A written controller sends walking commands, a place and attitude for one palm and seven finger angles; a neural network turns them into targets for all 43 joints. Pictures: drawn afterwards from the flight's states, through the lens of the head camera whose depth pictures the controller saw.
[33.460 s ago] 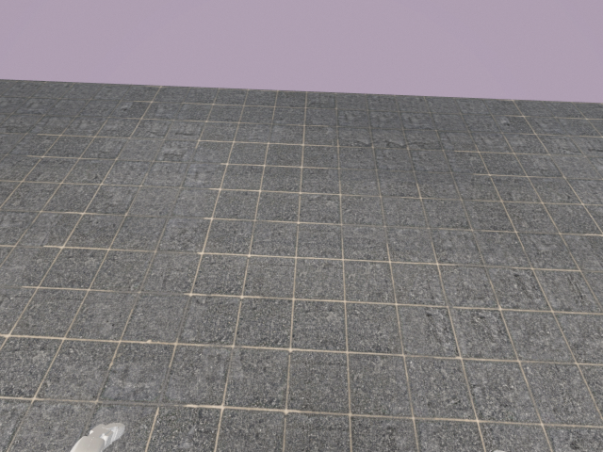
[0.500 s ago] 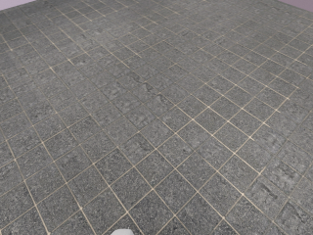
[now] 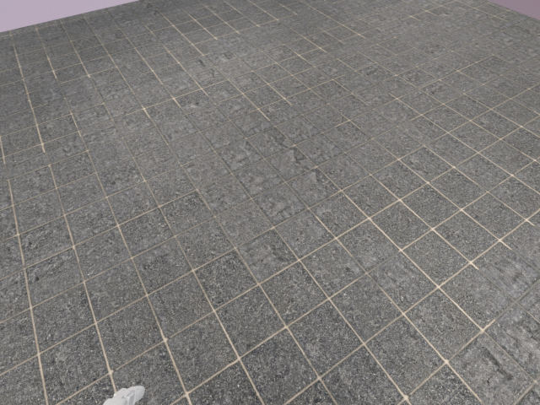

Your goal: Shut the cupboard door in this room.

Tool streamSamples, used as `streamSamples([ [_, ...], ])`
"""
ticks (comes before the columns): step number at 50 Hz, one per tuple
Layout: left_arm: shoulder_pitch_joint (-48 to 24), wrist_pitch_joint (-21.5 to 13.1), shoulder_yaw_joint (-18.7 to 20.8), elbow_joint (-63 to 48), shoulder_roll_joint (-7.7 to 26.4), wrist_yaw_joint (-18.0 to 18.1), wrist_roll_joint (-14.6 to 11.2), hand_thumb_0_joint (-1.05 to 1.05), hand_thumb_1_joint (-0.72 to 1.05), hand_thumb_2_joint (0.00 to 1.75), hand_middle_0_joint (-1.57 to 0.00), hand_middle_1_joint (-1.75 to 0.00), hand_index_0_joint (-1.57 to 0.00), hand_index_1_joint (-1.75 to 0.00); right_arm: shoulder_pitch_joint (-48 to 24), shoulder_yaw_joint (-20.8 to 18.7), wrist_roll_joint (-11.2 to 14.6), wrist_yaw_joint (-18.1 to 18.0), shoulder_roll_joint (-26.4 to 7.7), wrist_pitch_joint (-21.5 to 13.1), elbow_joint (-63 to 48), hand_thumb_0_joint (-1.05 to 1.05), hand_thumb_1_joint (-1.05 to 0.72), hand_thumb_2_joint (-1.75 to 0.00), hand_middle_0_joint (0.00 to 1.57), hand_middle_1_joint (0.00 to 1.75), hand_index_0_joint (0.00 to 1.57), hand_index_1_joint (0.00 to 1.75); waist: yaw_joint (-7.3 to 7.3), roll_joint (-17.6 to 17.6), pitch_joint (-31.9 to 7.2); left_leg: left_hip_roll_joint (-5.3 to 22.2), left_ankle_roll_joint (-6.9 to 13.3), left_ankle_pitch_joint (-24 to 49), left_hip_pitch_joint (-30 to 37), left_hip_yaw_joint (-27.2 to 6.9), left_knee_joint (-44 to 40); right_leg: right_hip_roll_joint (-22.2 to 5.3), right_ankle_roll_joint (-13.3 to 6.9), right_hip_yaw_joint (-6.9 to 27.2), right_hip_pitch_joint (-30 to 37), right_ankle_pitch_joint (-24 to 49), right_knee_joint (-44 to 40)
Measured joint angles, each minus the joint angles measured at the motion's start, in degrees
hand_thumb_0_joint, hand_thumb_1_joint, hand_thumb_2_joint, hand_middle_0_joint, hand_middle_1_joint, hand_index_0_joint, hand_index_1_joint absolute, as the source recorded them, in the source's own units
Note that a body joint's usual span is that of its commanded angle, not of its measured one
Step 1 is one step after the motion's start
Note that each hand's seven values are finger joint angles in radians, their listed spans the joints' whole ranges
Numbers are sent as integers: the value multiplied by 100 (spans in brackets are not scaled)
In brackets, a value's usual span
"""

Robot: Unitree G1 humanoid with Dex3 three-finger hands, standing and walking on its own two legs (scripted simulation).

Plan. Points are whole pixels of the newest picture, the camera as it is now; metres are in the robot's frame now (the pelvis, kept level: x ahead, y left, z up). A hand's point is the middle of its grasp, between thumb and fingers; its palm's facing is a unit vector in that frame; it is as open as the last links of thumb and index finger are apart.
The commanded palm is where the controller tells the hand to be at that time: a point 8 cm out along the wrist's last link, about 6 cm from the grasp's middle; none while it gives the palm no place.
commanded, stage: turn or walk to find it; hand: left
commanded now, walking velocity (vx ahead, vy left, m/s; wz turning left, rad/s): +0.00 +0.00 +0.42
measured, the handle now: out of the picture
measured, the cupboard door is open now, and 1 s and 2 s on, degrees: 87 87 87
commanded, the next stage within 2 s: none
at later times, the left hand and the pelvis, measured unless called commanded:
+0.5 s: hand out of the picture -0.05 +0.19 -0.17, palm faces +0.29 -0.93 -0.23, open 7.4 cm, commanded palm none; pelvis -0.03 -0.01 +0.00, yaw +15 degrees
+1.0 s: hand out of the picture -0.03 +0.19 -0.15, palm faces +0.41 -0.86 -0.29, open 7.4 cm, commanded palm none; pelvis -0.04 -0.03 -0.01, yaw +26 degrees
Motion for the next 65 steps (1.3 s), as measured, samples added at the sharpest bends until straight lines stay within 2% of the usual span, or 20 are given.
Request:
streamSamples([
  [2,15,-105,-28,-52,-74,5,16,1,91,90,-20,-30,-20,-30,88,-44,35,7,-62,31,30,1,-90,-89,20,30,21,30,-6,95,-33,-33,-88,-128,-216,-101,341,57,-147,-104,311,492,-754],
  [5,82,-172,-96,-106,-242,22,60,0,91,89,-20,-30,-20,-30,130,-140,41,6,-175,150,101,1,-91,-89,20,29,20,30,-35,247,31,-110,-122,-1263,-754,-91,1866,20,-545,-324,330,519,-636],
  [8,233,-146,-104,-103,-331,44,55,0,90,89,-20,-30,-20,-30,161,-201,11,57,-247,227,167,1,-91,-89,20,29,20,30,-18,215,23,-50,-175,-1174,-1167,87,3296,-84,-622,-457,473,602,-849],
  [11,354,-140,-110,-42,-369,53,57,1,90,89,-20,-30,-21,-30,213,-228,3,89,-291,230,193,1,-91,-89,20,29,20,30,-42,181,2,137,-279,-832,-1269,148,3859,-147,-626,-624,571,705,-1056],
  [15,490,-177,-104,13,-380,59,76,1,90,89,-20,-30,-21,-30,238,-217,8,90,-297,258,262,1,-91,-90,20,29,20,30,19,81,-14,344,-392,-824,-1047,176,3621,-230,-636,-823,588,747,-1156],
  [20,607,-200,-56,87,-281,42,124,1,91,89,-20,-30,-21,-30,67,-137,45,65,-252,245,295,1,-91,-90,20,29,20,30,170,-91,52,444,-415,-1327,-502,385,2356,-390,-585,-1042,507,723,-1070],
  [23,660,-191,-13,155,-163,29,132,1,91,89,-20,-30,-21,-30,-115,-73,83,46,-210,165,232,1,-91,-90,20,29,20,30,264,-191,103,407,-367,-1351,-156,577,1472,-505,-503,-1180,420,661,-887],
  [25,713,-159,22,217,-69,28,107,1,90,89,-20,-30,-21,-30,-211,-35,94,48,-194,76,152,1,-91,-90,20,29,20,30,276,-231,95,370,-316,-839,166,713,642,-588,-411,-1289,339,553,-642],
  [26,749,-126,43,242,-9,28,80,1,90,89,-20,-30,-21,-30,-252,-25,88,49,-179,16,117,1,-91,-90,20,29,20,30,279,-271,73,336,-147,-631,288,744,338,-655,-355,-1318,258,457,-434],
  [28,739,12,86,330,145,46,54,1,90,89,-20,-30,-21,-30,-353,2,67,45,-58,-51,59,1,-91,-90,20,29,20,30,329,-458,88,225,69,-645,262,769,437,-640,-198,-938,-24,-320,303],
  [30,705,139,104,418,220,59,65,1,91,89,-20,-30,-20,-30,-373,48,45,13,15,-94,0,1,-91,-90,20,29,20,30,325,-462,42,225,132,-613,314,706,348,-467,-121,-603,-301,-665,1084],
  [34,541,150,108,417,231,-3,55,1,91,90,-20,-30,-20,-30,-365,100,32,-52,46,-106,-28,1,-91,-89,20,29,20,30,294,-309,-18,209,163,-329,437,493,-59,-288,-36,-228,-648,-339,1916],
  [38,378,94,89,294,201,-15,45,1,91,90,-19,-30,-20,-30,-318,108,35,-49,61,-111,-24,1,-91,-89,20,29,21,30,270,-235,-40,124,166,-147,465,361,-287,-259,42,-11,-708,-137,1891],
  [45,74,34,21,73,51,0,12,1,91,90,-19,-30,-20,-30,-128,31,0,-15,25,-36,-3,1,-91,-89,20,30,21,30,70,-55,0,18,42,-116,197,62,-112,-76,32,17,-187,-219,430],
  [48,39,-102,-27,-17,-37,1,8,1,91,90,-20,-30,-20,-30,-3,-27,34,-5,-49,6,41,1,-90,-89,20,30,21,30,31,47,-24,-43,-87,-259,-63,-73,273,18,-79,-97,306,526,-761],
  [51,68,-212,-95,-64,-207,19,59,0,91,90,-20,-30,-20,-30,39,-121,55,-7,-170,116,114,1,-91,-89,20,29,20,30,-12,223,53,-95,-132,-1319,-570,-76,1697,10,-519,-313,333,510,-655],
  [54,194,-196,-105,-74,-312,49,57,0,91,89,-20,-30,-20,-30,75,-184,32,35,-248,200,175,1,-91,-89,20,29,20,30,-2,194,60,-66,-185,-1351,-1016,96,3181,-101,-628,-442,479,534,-834],
  [56,275,-180,-113,-44,-352,56,60,0,90,89,-20,-30,-21,-30,103,-202,21,64,-288,208,196,1,-91,-89,20,29,20,30,-20,181,54,54,-251,-1110,-1144,151,3658,-145,-630,-547,569,602,-976],
  [60,419,-192,-112,8,-378,60,79,1,90,89,-20,-30,-21,-30,149,-196,22,84,-309,232,252,1,-91,-90,20,29,20,30,-8,101,34,295,-378,-946,-1072,207,3647,-235,-635,-772,660,643,-1104],
  [65,547,-206,-70,63,-290,43,120,1,91,89,-20,-30,-21,-30,23,-132,44,74,-265,243,291,1,-91,-90,20,29,20,30,124,-64,87,434,-421,-1273,-634,393,2558,-380,-602,-1005,628,610,-1038],
])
